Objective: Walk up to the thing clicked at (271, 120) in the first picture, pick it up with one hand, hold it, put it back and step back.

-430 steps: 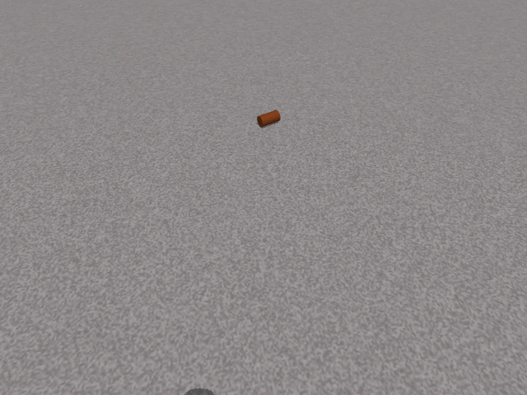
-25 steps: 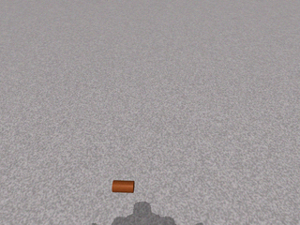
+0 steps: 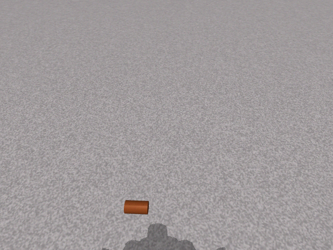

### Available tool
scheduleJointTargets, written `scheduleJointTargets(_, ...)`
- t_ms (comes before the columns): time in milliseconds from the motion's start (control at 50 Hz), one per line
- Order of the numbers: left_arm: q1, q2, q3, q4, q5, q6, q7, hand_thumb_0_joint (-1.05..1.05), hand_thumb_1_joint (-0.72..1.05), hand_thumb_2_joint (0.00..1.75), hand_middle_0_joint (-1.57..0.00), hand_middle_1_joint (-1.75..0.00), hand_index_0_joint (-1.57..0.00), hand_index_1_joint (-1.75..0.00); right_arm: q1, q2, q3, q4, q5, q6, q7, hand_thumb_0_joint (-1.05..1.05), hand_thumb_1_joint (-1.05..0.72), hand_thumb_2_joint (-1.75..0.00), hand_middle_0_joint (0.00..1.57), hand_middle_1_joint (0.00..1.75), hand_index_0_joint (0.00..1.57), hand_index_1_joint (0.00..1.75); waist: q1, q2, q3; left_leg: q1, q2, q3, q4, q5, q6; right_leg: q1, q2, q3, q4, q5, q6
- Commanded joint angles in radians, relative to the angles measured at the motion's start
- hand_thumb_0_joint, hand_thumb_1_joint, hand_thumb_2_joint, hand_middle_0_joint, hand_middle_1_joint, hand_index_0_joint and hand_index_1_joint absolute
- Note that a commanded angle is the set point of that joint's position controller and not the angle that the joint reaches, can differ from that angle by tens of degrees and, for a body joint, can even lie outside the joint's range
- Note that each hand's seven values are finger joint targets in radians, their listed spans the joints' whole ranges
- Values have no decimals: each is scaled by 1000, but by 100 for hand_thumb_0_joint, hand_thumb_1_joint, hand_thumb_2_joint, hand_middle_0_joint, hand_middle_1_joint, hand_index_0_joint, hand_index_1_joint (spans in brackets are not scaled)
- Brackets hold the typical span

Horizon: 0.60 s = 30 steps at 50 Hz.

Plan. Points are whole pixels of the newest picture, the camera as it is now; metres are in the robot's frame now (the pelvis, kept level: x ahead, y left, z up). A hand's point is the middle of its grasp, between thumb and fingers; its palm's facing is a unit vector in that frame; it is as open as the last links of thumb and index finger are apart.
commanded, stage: stand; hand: left
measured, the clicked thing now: (136, 207) +0.49 +0.19 -0.74
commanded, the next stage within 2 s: walk up in 0.58 s
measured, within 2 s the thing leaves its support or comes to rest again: neither
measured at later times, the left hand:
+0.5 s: hand out of the picture +0.08 +0.26 -0.16, palm faces -0.03 -0.94 -0.35, open 7.4 cm
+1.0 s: hand out of the picture +0.10 +0.23 -0.17, palm faces -0.03 -0.95 -0.32, open 7.4 cm
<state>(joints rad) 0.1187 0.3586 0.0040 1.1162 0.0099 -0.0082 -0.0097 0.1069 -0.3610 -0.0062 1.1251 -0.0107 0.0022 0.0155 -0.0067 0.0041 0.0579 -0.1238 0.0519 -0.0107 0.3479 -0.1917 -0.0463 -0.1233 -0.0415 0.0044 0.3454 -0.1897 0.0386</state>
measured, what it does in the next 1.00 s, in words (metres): stands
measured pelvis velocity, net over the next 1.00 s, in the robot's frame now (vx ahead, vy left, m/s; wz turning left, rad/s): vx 0.04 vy -0.02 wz -0.03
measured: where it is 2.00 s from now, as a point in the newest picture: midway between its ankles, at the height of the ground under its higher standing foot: outside the picture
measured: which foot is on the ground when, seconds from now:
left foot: down 0.00-1.00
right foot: down 0.00-1.00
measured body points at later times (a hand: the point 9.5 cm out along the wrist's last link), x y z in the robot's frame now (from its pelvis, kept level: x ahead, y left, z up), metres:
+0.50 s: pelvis +0.01 +0.00 +0.00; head +0.02 +0.00 +0.45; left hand +0.08 +0.31 -0.13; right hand +0.08 -0.30 -0.13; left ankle +0.00 +0.15 -0.75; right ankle +0.00 -0.14 -0.75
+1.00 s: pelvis +0.04 -0.02 -0.01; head +0.08 -0.02 +0.43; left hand +0.10 +0.28 -0.15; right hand +0.11 -0.35 -0.13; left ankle +0.04 +0.09 -0.75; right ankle +0.00 -0.14 -0.75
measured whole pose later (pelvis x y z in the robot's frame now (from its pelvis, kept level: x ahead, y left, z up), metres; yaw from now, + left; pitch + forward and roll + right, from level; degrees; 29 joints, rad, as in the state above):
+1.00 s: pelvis +0.04 -0.02 -0.01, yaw -2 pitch -2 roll +0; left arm 0.22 0.36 0.05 0.95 0.02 0.04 -0.03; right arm 0.19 -0.39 -0.04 0.98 -0.03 -0.04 -0.02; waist 0.02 -0.02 0.11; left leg -0.20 0.02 0.04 0.52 -0.26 0.01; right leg -0.15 0.00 0.02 0.55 -0.35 -0.01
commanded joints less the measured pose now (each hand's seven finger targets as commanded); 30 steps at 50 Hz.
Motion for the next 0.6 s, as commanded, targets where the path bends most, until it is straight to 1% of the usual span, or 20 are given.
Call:
scheduleJointTargets(0, -39, 222, 39, -57, -4, -18, 15, 0, 90, 90, -20, -30, -20, -30, -32, -213, -38, -54, 1, -23, -16, 0, -90, -90, 20, 30, 20, 30, 3, 10, -73, 6, 75, -45, -61, 113, 51, 2, -88, 52, -57, 110, -48)
scheduleJointTargets(60, -38, 223, 38, -57, 0, -18, 16, 0, 90, 90, -20, -30, -20, -30, -33, -211, -41, -55, 2, -21, -15, 0, -90, -90, 20, 30, 20, 30, 5, -14, -88, 15, 82, -47, -54, 132, 54, 10, -90, 49, -54, 117, -52)
scheduleJointTargets(80, -35, 221, 39, -56, 0, -18, 16, 0, 90, 90, -20, -30, -20, -30, -35, -216, -42, -56, 2, -21, -16, 0, -90, -90, 20, 30, 20, 30, 5, 3, -99, 20, 80, -46, -48, 144, 58, 17, -90, 50, -53, 136, -51)
scheduleJointTargets(100, -30, 221, 38, -54, -1, -19, 14, 0, 90, 90, -20, -30, -20, -30, -31, -210, -38, -54, 1, -24, -15, 0, -90, -90, 20, 30, 20, 30, 5, 8, -82, 7, 74, -44, -54, 138, 53, 12, -89, 51, -54, 136, -48)
scheduleJointTargets(140, -27, 220, 39, -55, 0, -19, 16, 0, 90, 90, -20, -30, -20, -30, -38, -218, -41, -56, 3, -23, -16, 0, -90, -90, 20, 30, 20, 30, 9, 3, -90, 24, 81, -48, -50, 141, 56, 8, -90, 51, -54, 132, -48)
scheduleJointTargets(160, -34, 225, 38, -57, 1, -20, 17, 0, 90, 90, -20, -30, -20, -30, -32, -208, -39, -57, 2, -22, -15, 0, -90, -90, 20, 30, 20, 30, 3, -12, -87, 18, 81, -48, -51, 149, 55, 9, -89, 46, -51, 139, -49)
scheduleJointTargets(180, -41, 223, 39, -58, 0, -20, 18, 0, 90, 90, -20, -30, -20, -30, -31, -211, -39, -55, 3, -21, -15, 0, -90, -90, 20, 30, 20, 30, 4, -19, -83, 17, 79, -49, -50, 146, 56, 9, -90, 48, -55, 138, -48)
scheduleJointTargets(200, -42, 226, 40, -59, 1, -20, 18, 0, 90, 90, -20, -30, -20, -30, -27, -209, -41, -58, 2, -22, -16, 0, -90, -90, 20, 30, 20, 30, 2, -27, -103, 26, 83, -46, -46, 161, 56, 19, -92, 47, -45, 151, -52)
scheduleJointTargets(220, -37, 219, 38, -58, -2, -19, 17, 0, 90, 90, -20, -30, -20, -30, -25, -215, -40, -55, 1, -23, -17, 0, -90, -90, 20, 30, 20, 30, 4, -6, -94, 22, 80, -45, -49, 167, 55, 16, -92, 51, -49, 158, -51)
scheduleJointTargets(340, -30, 223, 38, -56, 0, -18, 16, 0, 90, 90, -20, -30, -20, -30, -31, -209, -40, -54, 2, -20, -15, 0, -90, -90, 20, 30, 20, 30, 5, -7, -67, 2, 77, -49, -59, 102, 55, 4, -87, 47, -61, 89, -49)
scheduleJointTargets(360, -36, 225, 41, -57, 1, -17, 17, 0, 90, 90, -20, -30, -20, -30, -26, -212, -42, -57, 1, -20, -15, 0, -90, -90, 20, 30, 20, 30, 3, -11, -85, 5, 75, -46, -59, 97, 57, 10, -87, 47, -59, 88, -51)
scheduleJointTargets(380, -39, 223, 41, -56, 0, -17, 16, 0, 90, 90, -20, -30, -20, -30, -25, -210, -40, -56, 1, -20, -15, 0, -90, -90, 20, 30, 20, 30, 3, -9, -76, -5, 72, -47, -60, 94, 56, 12, -86, 47, -58, 91, -51)
scheduleJointTargets(400, -36, 223, 41, -56, 0, -17, 16, 0, 90, 90, -20, -30, -20, -30, -29, -209, -40, -57, 0, -22, -15, 0, -90, -90, 20, 30, 20, 30, 6, -6, -79, 6, 76, -48, -57, 118, 57, 13, -88, 48, -52, 110, -53)
scheduleJointTargets(440, -27, 218, 41, -55, -1, -14, 14, 0, 90, 90, -20, -30, -20, -30, -27, -213, -40, -57, 1, -24, -16, 0, -90, -90, 20, 30, 20, 30, 7, 12, -77, 2, 72, -46, -64, 97, 54, 6, -85, 47, -53, 97, -52)
scheduleJointTargets(460, -32, 221, 42, -57, 0, -15, 14, 0, 90, 90, -20, -30, -20, -30, -30, -212, -41, -58, 0, -25, -17, 0, -90, -90, 20, 30, 20, 30, 6, -4, -87, 12, 79, -50, -60, 134, 54, 13, -86, 45, -43, 123, -54)
scheduleJointTargets(500, -29, 216, 40, -56, 0, -16, 15, 0, 90, 90, -20, -30, -20, -30, -33, -217, -41, -59, 2, -25, -17, 0, -90, -90, 20, 30, 20, 30, 11, 4, -88, 16, 78, -49, -54, 162, 56, 16, -87, 44, -41, 148, -51)
scheduleJointTargets(520, -32, 222, 42, -58, -1, -18, 15, 0, 90, 90, -20, -30, -20, -30, -24, -208, -39, -60, 1, -27, -17, 0, -90, -90, 20, 30, 20, 30, 6, -9, -93, 20, 80, -46, -50, 195, 54, 22, -91, 46, -35, 176, -53)
scheduleJointTargets(540, -31, 220, 42, -58, -1, -17, 15, 0, 90, 90, -20, -30, -20, -30, -20, -214, -41, -61, 2, -27, -19, 0, -90, -90, 20, 30, 20, 30, 4, -6, -103, 27, 80, -44, -48, 196, 54, 24, -90, 43, -32, 178, -53)
scheduleJointTargets(560, -8, 243, 80, -96, 14, 1, -2, 0, 90, 90, -20, -30, -20, -30, 33, -253, -64, -83, -4, -43, -28, 0, -90, -90, 20, 30, 20, 30, -2, -52, -122, 60, 82, -53, -42, 122, 78, 13, -34, 18, 20, 112, -59)
scheduleJointTargets(580, -12, 238, 81, -96, 15, 9, -6, 0, 90, 90, -20, -30, -20, -30, 46, -269, -73, -81, -5, -46, -33, 0, -90, -90, 20, 30, 20, 30, -6, -23, -111, 83, 108, -86, -45, 85, 99, -40, -26, 7, 56, 65, -58)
